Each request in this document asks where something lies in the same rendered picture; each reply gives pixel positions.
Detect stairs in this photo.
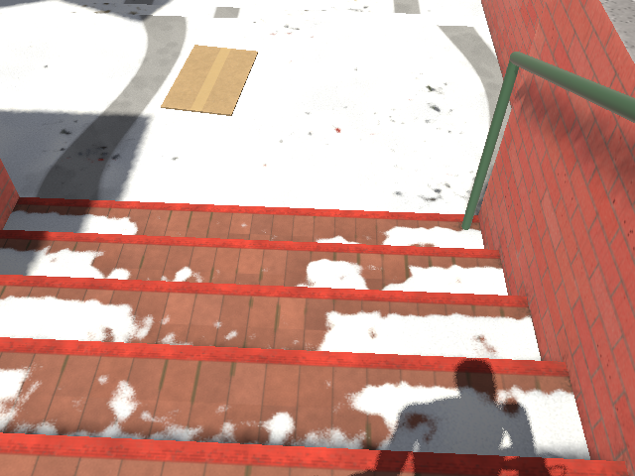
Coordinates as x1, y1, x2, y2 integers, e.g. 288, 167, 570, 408
0, 197, 629, 476

